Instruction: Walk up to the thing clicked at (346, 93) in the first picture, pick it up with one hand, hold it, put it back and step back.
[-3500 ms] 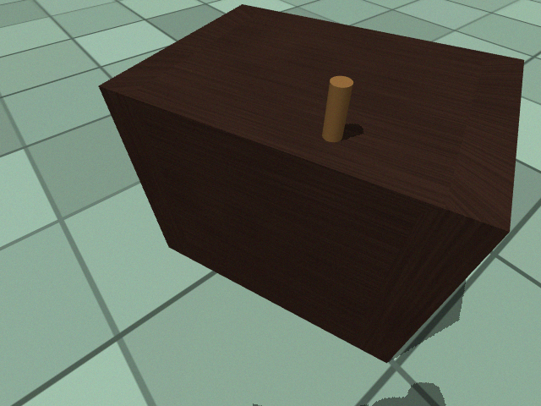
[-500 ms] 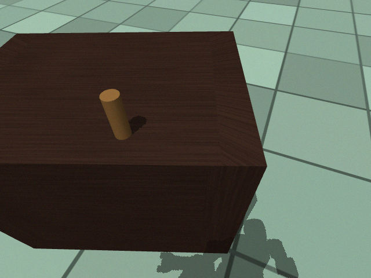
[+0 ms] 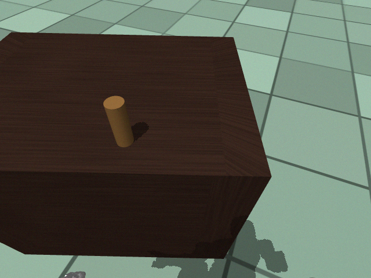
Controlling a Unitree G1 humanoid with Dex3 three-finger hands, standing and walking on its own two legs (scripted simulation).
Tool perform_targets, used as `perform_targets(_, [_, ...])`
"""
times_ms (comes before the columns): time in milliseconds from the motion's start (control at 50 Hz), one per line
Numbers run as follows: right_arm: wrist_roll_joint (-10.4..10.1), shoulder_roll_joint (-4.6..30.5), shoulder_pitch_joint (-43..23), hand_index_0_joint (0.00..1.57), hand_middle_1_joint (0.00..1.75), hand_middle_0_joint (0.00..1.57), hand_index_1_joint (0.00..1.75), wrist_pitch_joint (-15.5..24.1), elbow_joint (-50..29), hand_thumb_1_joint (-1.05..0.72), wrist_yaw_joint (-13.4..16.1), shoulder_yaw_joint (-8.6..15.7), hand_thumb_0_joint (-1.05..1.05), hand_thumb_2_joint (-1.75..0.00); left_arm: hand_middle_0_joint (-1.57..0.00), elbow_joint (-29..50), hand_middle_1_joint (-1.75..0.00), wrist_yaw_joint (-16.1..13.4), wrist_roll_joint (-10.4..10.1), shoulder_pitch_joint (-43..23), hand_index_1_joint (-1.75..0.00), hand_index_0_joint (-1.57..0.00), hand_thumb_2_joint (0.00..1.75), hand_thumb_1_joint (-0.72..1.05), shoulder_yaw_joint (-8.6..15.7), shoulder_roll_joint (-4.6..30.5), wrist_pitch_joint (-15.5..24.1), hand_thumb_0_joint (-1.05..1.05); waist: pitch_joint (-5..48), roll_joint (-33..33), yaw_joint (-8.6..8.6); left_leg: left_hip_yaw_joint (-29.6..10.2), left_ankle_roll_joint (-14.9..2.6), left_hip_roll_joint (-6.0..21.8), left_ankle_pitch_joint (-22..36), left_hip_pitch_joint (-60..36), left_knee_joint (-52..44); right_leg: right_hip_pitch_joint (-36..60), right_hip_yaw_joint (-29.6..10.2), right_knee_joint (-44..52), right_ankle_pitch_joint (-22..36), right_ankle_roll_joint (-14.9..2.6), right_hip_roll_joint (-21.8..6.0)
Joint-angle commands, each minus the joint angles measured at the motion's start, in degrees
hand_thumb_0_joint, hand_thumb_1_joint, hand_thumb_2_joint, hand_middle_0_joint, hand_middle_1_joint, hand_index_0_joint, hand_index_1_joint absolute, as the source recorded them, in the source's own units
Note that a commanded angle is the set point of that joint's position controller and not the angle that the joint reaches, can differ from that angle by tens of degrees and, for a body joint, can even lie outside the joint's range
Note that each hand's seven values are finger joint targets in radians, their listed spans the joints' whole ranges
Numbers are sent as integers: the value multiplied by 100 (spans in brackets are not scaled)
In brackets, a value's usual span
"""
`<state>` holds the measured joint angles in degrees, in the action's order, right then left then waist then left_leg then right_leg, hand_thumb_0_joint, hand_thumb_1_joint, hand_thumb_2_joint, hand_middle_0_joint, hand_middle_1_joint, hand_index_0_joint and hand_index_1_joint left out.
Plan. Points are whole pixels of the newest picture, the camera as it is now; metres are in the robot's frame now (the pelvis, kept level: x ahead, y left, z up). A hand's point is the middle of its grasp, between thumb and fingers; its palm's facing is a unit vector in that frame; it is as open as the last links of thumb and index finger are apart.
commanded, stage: walk up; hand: left
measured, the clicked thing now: (120, 123) +0.44 +0.19 +0.08
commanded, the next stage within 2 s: stand in 0.52 s
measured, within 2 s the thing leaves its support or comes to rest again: neither
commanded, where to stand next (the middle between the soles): +0.03 -0.03 m, yaw +2 degrees
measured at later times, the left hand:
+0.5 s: hand out of the picture +0.07 +0.24 -0.16, palm faces +0.01 -0.95 -0.32, open 7.4 cm
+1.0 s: hand out of the picture +0.08 +0.25 -0.16, palm faces -0.01 -0.94 -0.34, open 7.4 cm
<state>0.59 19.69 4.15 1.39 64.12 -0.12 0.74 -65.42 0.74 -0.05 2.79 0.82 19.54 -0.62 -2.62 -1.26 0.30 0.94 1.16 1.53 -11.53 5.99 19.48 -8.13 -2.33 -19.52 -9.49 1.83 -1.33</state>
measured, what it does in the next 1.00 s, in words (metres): stands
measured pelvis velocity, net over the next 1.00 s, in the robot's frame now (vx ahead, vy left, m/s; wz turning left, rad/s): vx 0.00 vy -0.01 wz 0.02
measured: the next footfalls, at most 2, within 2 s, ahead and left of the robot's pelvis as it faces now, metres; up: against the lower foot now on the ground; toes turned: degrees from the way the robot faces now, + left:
none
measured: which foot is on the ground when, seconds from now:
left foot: down 0.00-1.00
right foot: down 0.00-1.00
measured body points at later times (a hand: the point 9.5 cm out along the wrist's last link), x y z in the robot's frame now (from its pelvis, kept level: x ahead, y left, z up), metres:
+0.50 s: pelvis +0.00 -0.01 +0.00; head +0.02 -0.01 +0.45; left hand +0.07 +0.29 -0.14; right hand +0.09 -0.31 -0.13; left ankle -0.01 +0.13 -0.75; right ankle +0.01 -0.14 -0.75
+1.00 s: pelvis +0.00 -0.01 +0.00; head +0.02 -0.01 +0.45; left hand +0.08 +0.30 -0.13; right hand +0.08 -0.31 -0.13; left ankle -0.01 +0.13 -0.75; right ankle +0.01 -0.14 -0.75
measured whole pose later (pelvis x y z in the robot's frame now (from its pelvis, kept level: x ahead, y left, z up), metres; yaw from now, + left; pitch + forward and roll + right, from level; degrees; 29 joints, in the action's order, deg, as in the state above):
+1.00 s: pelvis +0.00 -0.01 +0.00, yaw +1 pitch -2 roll +0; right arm 0.7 20.1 6.0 0.1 64.7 -0.8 0.4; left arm -64.5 0.3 0.4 5.7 -0.1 20.3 0.4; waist -3.2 0.1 0.2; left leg -0.1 1.6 1.7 -11.1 5.6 18.5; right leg -7.4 -1.2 -18.8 -9.5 1.5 -1.2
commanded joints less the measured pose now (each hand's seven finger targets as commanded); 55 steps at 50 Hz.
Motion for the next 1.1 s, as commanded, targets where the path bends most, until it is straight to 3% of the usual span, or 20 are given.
perform_targets(0, [-10, 1287, -226, 20, 30, 20, 30, 130, -303, -90, 84, 233, 0, -90, -20, 281, -30, -55, 19, -273, -30, -20, 90, 90, 219, 1130, 134, 0, 502, 232, -18, -382, -188, 651, 914, -6, -434, 271, -319, 180, 889, -241, -535])
perform_targets(460, [-21, 1239, -180, 20, 30, 20, 30, 69, -271, -90, 69, 233, 0, -90, -20, 243, -30, -82, 70, -103, -30, -20, 90, 90, 284, 1189, 152, 0, 457, 31, 3, -373, -192, 576, 801, -102, -373, 208, -276, 303, 841, -250, -526])
perform_targets(700, [-1, 1252, -90, 20, 30, 20, 30, 14, -288, -90, 33, 177, 0, -90, -20, 366, -30, -109, 57, -12, -30, -20, 90, 90, 188, 1260, 247, 0, 465, 150, -12, -461, -176, 613, 802, 1, -374, 315, -315, 289, 980, -247, -601])
perform_targets(1080, [-10, 1273, 9, 20, 30, 20, 30, 13, -285, -90, 14, 177, 0, -90, -20, 409, -30, -114, 51, 129, -30, -20, 90, 90, 151, 1328, 242, 0, 349, 101, -23, -486, -182, 579, 677, -61, -407, 117, -295, 327, 724, -248, -578])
